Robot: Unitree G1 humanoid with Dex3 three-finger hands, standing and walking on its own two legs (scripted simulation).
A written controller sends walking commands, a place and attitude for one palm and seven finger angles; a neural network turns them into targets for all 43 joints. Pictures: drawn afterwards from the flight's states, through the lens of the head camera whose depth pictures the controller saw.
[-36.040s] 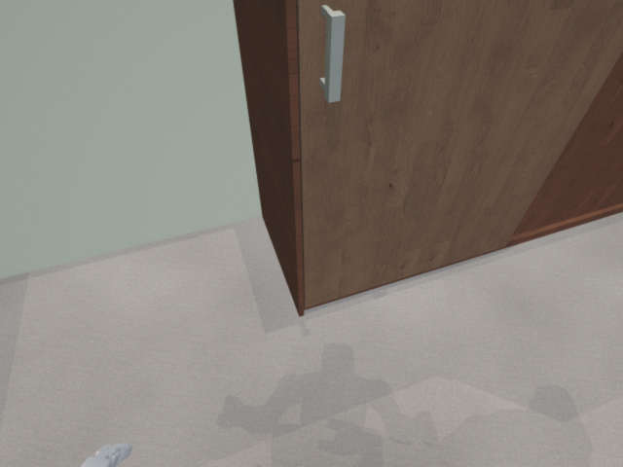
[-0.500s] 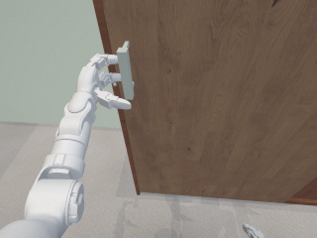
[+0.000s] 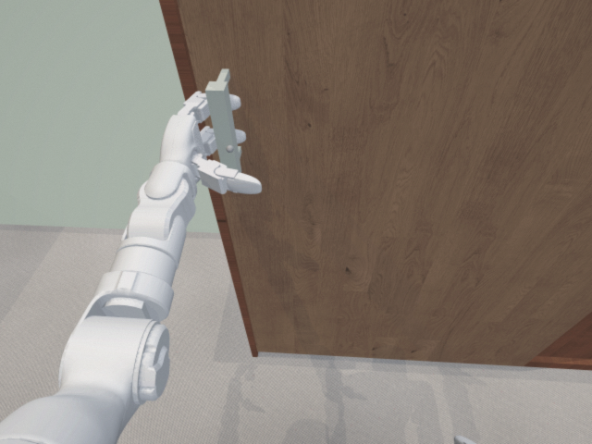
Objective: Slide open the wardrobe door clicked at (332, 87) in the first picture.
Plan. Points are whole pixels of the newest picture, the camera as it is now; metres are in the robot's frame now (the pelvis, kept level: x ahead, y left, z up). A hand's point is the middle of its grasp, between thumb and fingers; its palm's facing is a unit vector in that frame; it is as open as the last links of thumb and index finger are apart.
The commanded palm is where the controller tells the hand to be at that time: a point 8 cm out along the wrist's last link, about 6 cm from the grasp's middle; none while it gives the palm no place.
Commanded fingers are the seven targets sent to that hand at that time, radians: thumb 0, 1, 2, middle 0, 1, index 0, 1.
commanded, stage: slide the fingers in behind the handle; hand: left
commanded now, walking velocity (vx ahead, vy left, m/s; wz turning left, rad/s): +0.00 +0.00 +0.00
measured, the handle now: (228, 126) +0.50 +0.10 +0.19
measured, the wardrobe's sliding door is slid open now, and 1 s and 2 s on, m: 0.00 0.00 0.00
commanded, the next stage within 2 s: grip the handle and tug to test in 0.86 s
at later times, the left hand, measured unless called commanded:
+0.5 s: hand (236, 150) +0.44 +0.08 +0.19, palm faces -0.06 -1.00 +0.00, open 14.2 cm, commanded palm +0.42 +0.13 +0.19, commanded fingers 0.00 -0.50 0.30 -0.30 -1.20 -0.30 -1.20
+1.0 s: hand (235, 149) +0.44 +0.08 +0.19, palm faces -0.08 -1.00 +0.00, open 14.1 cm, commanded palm +0.42 +0.13 +0.19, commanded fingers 0.00 -0.36 0.36 -0.31 -1.22 -0.31 -1.22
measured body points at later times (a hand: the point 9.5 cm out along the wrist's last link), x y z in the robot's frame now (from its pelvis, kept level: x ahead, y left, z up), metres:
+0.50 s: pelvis +0.01 -0.01 +0.00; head +0.01 -0.02 +0.45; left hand +0.44 +0.14 +0.19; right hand +0.14 -0.26 -0.11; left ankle +0.01 +0.12 -0.74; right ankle -0.01 -0.11 -0.74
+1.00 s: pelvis +0.01 +0.00 +0.00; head +0.01 -0.02 +0.45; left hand +0.44 +0.14 +0.19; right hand +0.12 -0.25 -0.11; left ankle +0.01 +0.12 -0.74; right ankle -0.01 -0.11 -0.74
